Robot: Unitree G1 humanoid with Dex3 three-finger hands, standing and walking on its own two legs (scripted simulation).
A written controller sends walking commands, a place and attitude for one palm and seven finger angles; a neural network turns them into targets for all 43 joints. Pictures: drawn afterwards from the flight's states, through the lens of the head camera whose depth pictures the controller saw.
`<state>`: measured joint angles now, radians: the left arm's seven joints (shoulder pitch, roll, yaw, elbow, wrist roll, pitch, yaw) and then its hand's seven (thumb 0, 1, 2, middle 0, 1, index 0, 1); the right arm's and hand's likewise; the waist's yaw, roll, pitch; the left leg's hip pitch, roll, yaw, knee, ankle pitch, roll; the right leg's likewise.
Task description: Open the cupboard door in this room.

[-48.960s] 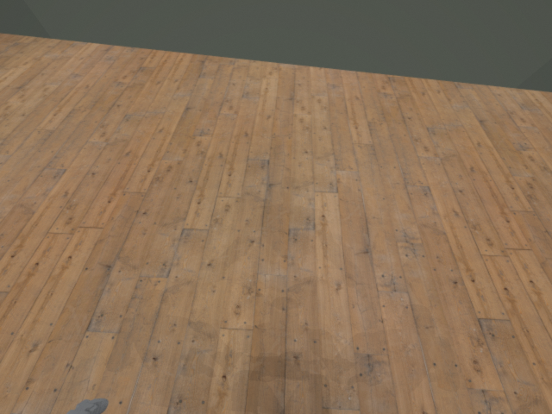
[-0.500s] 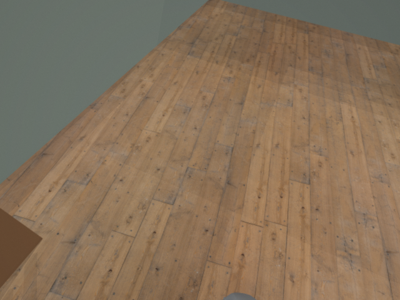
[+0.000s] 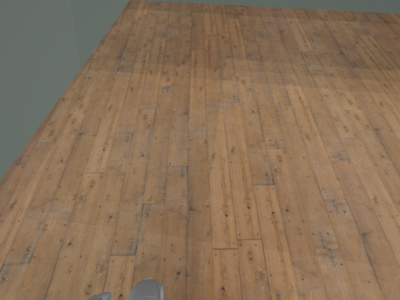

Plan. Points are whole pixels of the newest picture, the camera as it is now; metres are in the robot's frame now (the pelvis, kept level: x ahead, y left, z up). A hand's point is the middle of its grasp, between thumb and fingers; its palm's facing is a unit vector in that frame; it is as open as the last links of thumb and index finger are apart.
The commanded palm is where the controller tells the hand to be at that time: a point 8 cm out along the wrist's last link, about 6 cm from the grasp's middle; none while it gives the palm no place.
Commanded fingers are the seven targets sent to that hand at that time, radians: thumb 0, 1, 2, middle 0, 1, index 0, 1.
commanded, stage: walk to a spot facing it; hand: left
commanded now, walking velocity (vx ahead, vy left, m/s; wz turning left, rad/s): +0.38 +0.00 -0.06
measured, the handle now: out of the picture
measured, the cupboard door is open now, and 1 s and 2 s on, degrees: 45 45 45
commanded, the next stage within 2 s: turn to face it in 0.58 s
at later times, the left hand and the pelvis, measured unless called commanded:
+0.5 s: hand (126, 245) +0.26 +0.20 -0.18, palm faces +0.02 -0.99 -0.15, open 7.4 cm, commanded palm none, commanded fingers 0.00 0.90 0.90 -0.20 -0.30 -0.20 -0.30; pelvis +0.26 +0.03 +0.00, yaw -5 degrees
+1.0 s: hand (168, 146) +0.57 +0.11 -0.16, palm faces +0.02 -0.98 -0.20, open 7.1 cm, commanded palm none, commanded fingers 0.00 0.90 0.90 -0.20 -0.30 -0.20 -0.30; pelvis +0.46 -0.06 +0.00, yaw +0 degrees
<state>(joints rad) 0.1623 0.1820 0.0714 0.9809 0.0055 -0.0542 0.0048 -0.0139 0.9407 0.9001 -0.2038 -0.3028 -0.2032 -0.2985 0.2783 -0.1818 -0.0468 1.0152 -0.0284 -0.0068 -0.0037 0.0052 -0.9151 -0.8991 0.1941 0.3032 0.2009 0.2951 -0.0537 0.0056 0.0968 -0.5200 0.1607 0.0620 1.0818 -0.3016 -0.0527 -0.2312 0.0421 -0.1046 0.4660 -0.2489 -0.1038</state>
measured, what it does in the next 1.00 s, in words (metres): walks ahead: left foot, then right foot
